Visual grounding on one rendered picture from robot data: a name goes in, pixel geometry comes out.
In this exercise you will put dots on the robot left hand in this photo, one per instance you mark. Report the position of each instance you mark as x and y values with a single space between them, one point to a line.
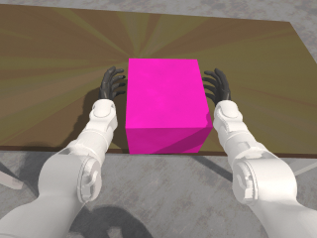
107 87

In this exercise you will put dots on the robot left upper arm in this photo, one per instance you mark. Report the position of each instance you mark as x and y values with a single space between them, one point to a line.
66 183

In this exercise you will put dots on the right robot forearm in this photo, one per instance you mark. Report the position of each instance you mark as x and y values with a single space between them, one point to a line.
235 138

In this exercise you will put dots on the robot right hand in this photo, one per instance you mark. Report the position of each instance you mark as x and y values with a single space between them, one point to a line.
221 90

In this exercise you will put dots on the carton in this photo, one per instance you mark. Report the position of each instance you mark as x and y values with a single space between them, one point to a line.
167 110

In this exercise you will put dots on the left robot forearm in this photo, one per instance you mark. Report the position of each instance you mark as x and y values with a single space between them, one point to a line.
97 135

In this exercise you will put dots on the robot right upper arm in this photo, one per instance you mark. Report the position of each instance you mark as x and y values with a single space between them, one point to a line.
268 188

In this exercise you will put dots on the table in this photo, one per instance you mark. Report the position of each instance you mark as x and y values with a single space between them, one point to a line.
53 60

